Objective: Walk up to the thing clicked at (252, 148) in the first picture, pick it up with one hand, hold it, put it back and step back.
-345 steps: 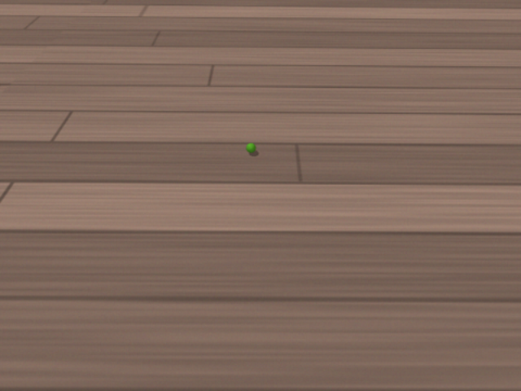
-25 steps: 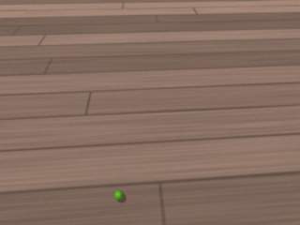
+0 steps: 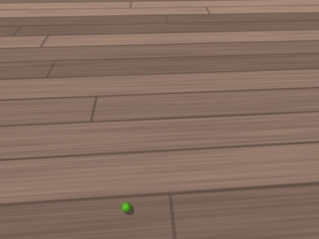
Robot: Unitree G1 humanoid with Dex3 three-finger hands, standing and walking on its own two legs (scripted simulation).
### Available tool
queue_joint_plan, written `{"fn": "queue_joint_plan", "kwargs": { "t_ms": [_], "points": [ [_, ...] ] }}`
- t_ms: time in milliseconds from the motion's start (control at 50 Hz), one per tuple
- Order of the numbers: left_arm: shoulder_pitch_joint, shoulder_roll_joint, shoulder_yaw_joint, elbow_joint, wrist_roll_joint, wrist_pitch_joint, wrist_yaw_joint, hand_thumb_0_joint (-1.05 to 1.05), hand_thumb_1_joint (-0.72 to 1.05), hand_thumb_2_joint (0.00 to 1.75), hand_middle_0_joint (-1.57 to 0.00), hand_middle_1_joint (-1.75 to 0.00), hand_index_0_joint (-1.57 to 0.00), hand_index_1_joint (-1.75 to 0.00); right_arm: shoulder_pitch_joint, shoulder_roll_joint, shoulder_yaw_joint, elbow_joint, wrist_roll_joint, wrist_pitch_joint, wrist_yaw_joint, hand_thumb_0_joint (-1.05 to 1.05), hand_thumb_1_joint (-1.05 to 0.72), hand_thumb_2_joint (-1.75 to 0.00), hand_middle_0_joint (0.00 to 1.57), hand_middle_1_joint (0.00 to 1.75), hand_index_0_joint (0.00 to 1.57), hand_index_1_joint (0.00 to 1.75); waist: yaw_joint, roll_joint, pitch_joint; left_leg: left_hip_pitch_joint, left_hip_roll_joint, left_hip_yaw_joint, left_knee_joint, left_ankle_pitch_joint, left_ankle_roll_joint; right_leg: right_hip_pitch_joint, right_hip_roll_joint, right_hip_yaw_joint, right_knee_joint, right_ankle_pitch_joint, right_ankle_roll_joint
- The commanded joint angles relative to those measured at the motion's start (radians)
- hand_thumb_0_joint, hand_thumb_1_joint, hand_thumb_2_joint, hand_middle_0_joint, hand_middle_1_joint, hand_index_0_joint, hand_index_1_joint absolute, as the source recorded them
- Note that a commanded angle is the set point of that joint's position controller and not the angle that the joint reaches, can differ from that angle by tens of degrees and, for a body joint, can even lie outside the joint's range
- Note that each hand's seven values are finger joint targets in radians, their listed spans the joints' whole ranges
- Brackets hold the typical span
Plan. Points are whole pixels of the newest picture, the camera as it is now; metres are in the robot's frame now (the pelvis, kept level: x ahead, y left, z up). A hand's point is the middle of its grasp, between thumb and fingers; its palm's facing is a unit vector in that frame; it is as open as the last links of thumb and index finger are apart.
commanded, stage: stand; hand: left
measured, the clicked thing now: (126, 207) +0.44 +0.21 -0.76
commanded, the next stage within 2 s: walk up in 0.16 s
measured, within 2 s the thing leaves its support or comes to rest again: neither
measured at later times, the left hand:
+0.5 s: hand out of the picture +0.07 +0.29 -0.18, palm faces -0.03 -0.92 -0.38, open 7.4 cm
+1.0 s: hand out of the picture -0.06 +0.28 -0.17, palm faces -0.09 -0.92 -0.39, open 7.4 cm
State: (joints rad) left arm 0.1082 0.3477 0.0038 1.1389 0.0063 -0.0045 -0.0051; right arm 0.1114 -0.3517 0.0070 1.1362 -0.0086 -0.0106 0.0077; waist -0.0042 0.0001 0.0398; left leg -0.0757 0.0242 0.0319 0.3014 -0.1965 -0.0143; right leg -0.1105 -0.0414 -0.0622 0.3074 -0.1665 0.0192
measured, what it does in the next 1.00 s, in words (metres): walks backwards: left foot, then right foot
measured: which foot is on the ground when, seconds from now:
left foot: down 0.00-0.36, up 0.38-0.50, down 0.52-0.94, up 0.96-1.00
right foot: down 0.00-0.54, up 0.56-0.90, down 0.92-1.00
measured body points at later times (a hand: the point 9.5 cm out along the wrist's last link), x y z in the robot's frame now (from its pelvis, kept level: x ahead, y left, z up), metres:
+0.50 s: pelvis -0.06 +0.02 -0.03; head +0.00 +0.04 +0.42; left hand +0.07 +0.34 -0.15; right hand +0.04 -0.31 -0.14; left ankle -0.09 +0.14 -0.73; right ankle +0.00 -0.13 -0.75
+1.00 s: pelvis -0.17 +0.02 -0.03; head -0.10 +0.01 +0.41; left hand -0.05 +0.32 -0.15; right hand -0.08 -0.31 -0.15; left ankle -0.13 +0.15 -0.71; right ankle -0.18 -0.10 -0.75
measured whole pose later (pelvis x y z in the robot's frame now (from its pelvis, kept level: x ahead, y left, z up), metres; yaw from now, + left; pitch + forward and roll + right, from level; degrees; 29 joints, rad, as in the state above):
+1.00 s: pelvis -0.17 +0.02 -0.03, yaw -4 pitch -2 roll +0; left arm 0.15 0.36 0.08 0.85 0.03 0.06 -0.01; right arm 0.11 -0.39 -0.06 0.86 0.00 0.06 -0.03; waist 0.00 0.02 0.19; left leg -0.45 -0.01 -0.07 0.96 -0.51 0.00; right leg -0.28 0.03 0.03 0.68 -0.37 -0.02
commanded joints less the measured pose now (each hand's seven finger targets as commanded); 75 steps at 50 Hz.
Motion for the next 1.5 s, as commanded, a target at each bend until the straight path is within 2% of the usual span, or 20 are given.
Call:
{"fn": "queue_joint_plan", "kwargs": {
  "t_ms": [0, 220, 300, 380, 480, 520, 560, 620, 780, 880, 900, 920, 940, 1020, 1140, 1200, 1240, 1260, 1340, 1480],
  "points": [
    [-0.033, 0.215, 0.033, -0.054, 0.004, -0.026, 0.012, 0.00, 0.90, 0.90, -0.20, -0.30, -0.20, -0.30, -0.033, -0.215, -0.041, -0.059, -0.002, -0.021, -0.017, 0.00, -0.90, -0.90, 0.20, 0.30, 0.20, 0.30, 0.004, 0.004, -0.072, -0.019, 0.125, -0.088, -0.048, 0.186, 0.026, 0.043, -0.114, 0.100, -0.035, 0.168, -0.033],
    [-0.030, 0.254, 0.086, -0.143, -0.020, 0.005, 0.027, 0.00, 0.90, 0.90, -0.20, -0.30, -0.20, -0.30, -0.028, -0.249, -0.082, -0.116, 0.022, 0.022, -0.014, 0.00, -0.90, -0.90, 0.20, 0.30, 0.20, 0.30, 0.005, -0.007, -0.134, -0.040, 0.114, -0.082, 0.147, 0.460, 0.068, 0.010, -0.097, 0.074, 0.150, 0.407, -0.067],
    [-0.049, 0.279, 0.092, -0.199, -0.007, 0.020, 0.026, 0.00, 0.90, 0.90, -0.20, -0.30, -0.20, -0.30, -0.030, -0.237, -0.091, -0.160, 0.018, 0.045, -0.014, 0.00, -0.90, -0.90, 0.20, 0.30, 0.20, 0.30, 0.005, -0.054, -0.164, -0.083, 0.051, -0.045, 0.307, 0.273, 0.071, -0.044, -0.177, 0.158, 0.148, 0.386, -0.138],
    [-0.125, 0.337, 0.113, -0.268, 0.024, 0.026, 0.032, 0.00, 0.90, 0.90, -0.20, -0.30, -0.20, -0.30, 0.045, -0.207, -0.100, -0.193, 0.010, 0.079, 0.001, 0.00, -0.90, -0.90, 0.20, 0.30, 0.20, 0.30, -0.010, -0.204, -0.075, -0.160, -0.030, -0.107, 0.713, -0.395, 0.061, -0.252, -0.372, 0.304, 0.059, 0.343, -0.299],
    [-0.157, 0.276, 0.098, -0.324, 0.018, 0.047, 0.033, 0.00, 0.90, 0.90, -0.20, -0.30, -0.20, -0.30, 0.149, -0.230, -0.122, -0.196, -0.007, 0.046, -0.006, 0.00, -0.90, -0.90, 0.20, 0.30, 0.20, 0.30, -0.049, -0.067, -0.085, -0.171, 0.010, -0.063, 0.206, 0.026, 0.054, -0.176, -0.162, 0.134, 0.378, 0.194, -0.135],
    [-0.067, 0.192, 0.088, -0.338, 0.004, 0.068, 0.038, 0.00, 0.90, 0.90, -0.20, -0.30, -0.20, -0.30, 0.057, -0.358, -0.151, -0.254, -0.046, 0.033, -0.013, 0.00, -0.90, -0.90, 0.20, 0.30, 0.20, 0.30, 0.011, 0.216, -0.063, -0.108, 0.274, -0.445, 0.085, 0.488, 0.173, -0.395, 0.121, 0.127, 0.702, -0.440, -0.044],
    [-0.107, 0.231, 0.103, -0.331, 0.015, 0.075, 0.054, 0.00, 0.90, 0.90, -0.20, -0.30, -0.20, -0.30, 0.035, -0.398, -0.159, -0.284, -0.029, 0.030, -0.019, 0.00, -0.90, -0.90, 0.20, 0.30, 0.20, 0.30, -0.035, 0.197, -0.087, -0.191, 0.364, -0.514, 0.075, 0.504, 0.280, -0.366, 0.158, 0.284, 0.918, -0.511, -0.045],
    [-0.005, 0.231, 0.104, -0.306, 0.002, 0.073, 0.048, 0.00, 0.90, 0.90, -0.20, -0.30, -0.20, -0.30, -0.036, -0.299, -0.139, -0.310, -0.031, 0.020, -0.047, 0.00, -0.90, -0.90, 0.20, 0.30, 0.20, 0.30, 0.044, 0.164, -0.056, -0.078, 0.242, -0.296, 0.177, 0.509, 0.224, -0.459, 0.143, 0.279, 0.985, -0.352, -0.033],
    [-0.021, 0.213, 0.121, -0.379, 0.021, 0.050, 0.025, 0.00, 0.90, 0.90, -0.20, -0.30, -0.20, -0.30, 0.096, -0.293, -0.142, -0.337, -0.016, 0.020, -0.060, 0.00, -0.90, -0.90, 0.20, 0.30, 0.20, 0.30, -0.036, 0.152, -0.104, 0.072, 0.250, -0.269, 0.251, 0.551, 0.243, -0.344, 0.078, 0.150, 0.566, -0.336, 0.006],
    [0.138, 0.210, 0.132, -0.326, 0.036, 0.032, 0.019, 0.00, 0.90, 0.90, -0.20, -0.30, -0.20, -0.30, 0.013, -0.272, -0.124, -0.376, -0.002, 0.039, -0.045, 0.00, -0.90, -0.90, 0.20, 0.30, 0.20, 0.30, 0.041, 0.126, -0.149, -0.165, 0.192, -0.203, 0.363, 0.289, 0.139, -0.020, 0.031, 0.113, 0.114, 0.009, -0.051],
    [0.127, 0.289, 0.151, -0.344, 0.047, 0.025, 0.018, 0.00, 0.90, 0.90, -0.20, -0.30, -0.20, -0.30, 0.022, -0.234, -0.113, -0.390, 0.006, 0.038, -0.043, 0.00, -0.90, -0.90, 0.20, 0.30, 0.20, 0.30, 0.029, -0.058, -0.130, -0.333, 0.076, -0.155, 0.478, 0.094, 0.071, 0.031, -0.111, 0.346, 0.125, 0.157, -0.111],
    [0.070, 0.363, 0.165, -0.360, 0.028, 0.030, 0.015, 0.00, 0.90, 0.90, -0.20, -0.30, -0.20, -0.30, -0.016, -0.202, -0.107, -0.392, 0.014, 0.043, -0.056, 0.00, -0.90, -0.90, 0.20, 0.30, 0.20, 0.30, 0.050, -0.278, -0.080, -0.382, -0.104, -0.056, 0.696, -0.377, 0.027, -0.107, -0.305, 0.529, 0.068, 0.310, -0.299],
    [0.056, 0.366, 0.161, -0.392, 0.038, 0.020, 0.016, 0.00, 0.90, 0.90, -0.20, -0.30, -0.20, -0.30, -0.016, -0.228, -0.119, -0.380, 0.012, 0.050, -0.064, 0.00, -0.90, -0.90, 0.20, 0.30, 0.20, 0.30, 0.054, -0.240, -0.043, -0.377, -0.091, -0.163, 0.894, -0.492, 0.019, -0.188, -0.362, 0.601, 0.071, 0.397, -0.356],
    [-0.031, 0.254, 0.138, -0.431, 0.033, 0.032, 0.031, 0.00, 0.90, 0.90, -0.20, -0.30, -0.20, -0.30, 0.081, -0.230, -0.101, -0.338, 0.022, 0.037, -0.064, 0.00, -0.90, -0.90, 0.20, 0.30, 0.20, 0.30, 0.002, -0.149, -0.038, -0.389, -0.120, -0.166, 0.929, -0.336, 0.001, -0.134, -0.168, 0.274, 0.189, 0.462, -0.239],
    [0.053, 0.254, 0.136, -0.460, 0.037, 0.049, 0.038, 0.00, 0.90, 0.90, -0.20, -0.30, -0.20, -0.30, 0.082, -0.213, -0.099, -0.360, -0.009, 0.019, -0.057, 0.00, -0.90, -0.90, 0.20, 0.30, 0.20, 0.30, 0.047, -0.213, -0.090, -0.348, -0.043, -0.060, 0.461, -0.325, 0.002, 0.040, -0.188, 0.292, 0.269, 0.485, -0.230],
    [0.023, 0.248, 0.123, -0.478, 0.018, 0.066, 0.025, 0.00, 0.90, 0.90, -0.20, -0.30, -0.20, -0.30, 0.160, -0.220, -0.112, -0.334, -0.023, 0.006, -0.050, 0.00, -0.90, -0.90, 0.20, 0.30, 0.20, 0.30, 0.001, -0.127, -0.127, -0.144, -0.022, -0.051, 0.102, 0.045, 0.033, -0.075, -0.129, 0.251, 0.389, 0.287, -0.143],
    [0.006, 0.204, 0.117, -0.497, 0.011, 0.068, 0.029, 0.00, 0.90, 0.90, -0.20, -0.30, -0.20, -0.30, 0.079, -0.405, -0.149, -0.374, -0.034, 0.005, -0.037, 0.00, -0.90, -0.90, 0.20, 0.30, 0.20, 0.30, -0.004, 0.234, -0.104, -0.139, 0.397, -0.540, 0.051, 0.364, 0.263, -0.353, 0.130, 0.127, 0.711, -0.466, -0.036],
    [-0.035, 0.241, 0.135, -0.482, 0.027, 0.073, 0.041, 0.00, 0.90, 0.90, -0.20, -0.30, -0.20, -0.30, 0.078, -0.421, -0.163, -0.377, -0.030, 0.004, -0.038, 0.00, -0.90, -0.90, 0.20, 0.30, 0.20, 0.30, -0.043, 0.205, -0.078, -0.243, 0.453, -0.610, 0.029, 0.333, 0.340, -0.317, 0.133, 0.247, 0.898, -0.520, -0.037],
    [0.091, 0.242, 0.148, -0.406, 0.013, 0.073, 0.024, 0.00, 0.90, 0.90, -0.20, -0.30, -0.20, -0.30, -0.004, -0.293, -0.129, -0.383, -0.027, -0.009, -0.058, 0.00, -0.90, -0.90, 0.20, 0.30, 0.20, 0.30, 0.054, 0.127, -0.027, -0.179, 0.253, -0.271, 0.119, 0.306, 0.226, -0.388, 0.140, 0.278, 1.028, -0.317, -0.027],
    [0.098, 0.219, 0.118, -0.344, 0.017, 0.011, -0.005, 0.00, 0.90, 0.90, -0.20, -0.30, -0.20, -0.30, 0.039, -0.295, -0.133, -0.382, -0.041, 0.001, -0.027, 0.00, -0.90, -0.90, 0.20, 0.30, 0.20, 0.30, -0.025, 0.223, -0.077, -0.113, 0.197, -0.212, 0.114, -0.211, 0.220, -0.176, 0.060, 0.082, 0.360, -0.377, -0.002]
  ]
}}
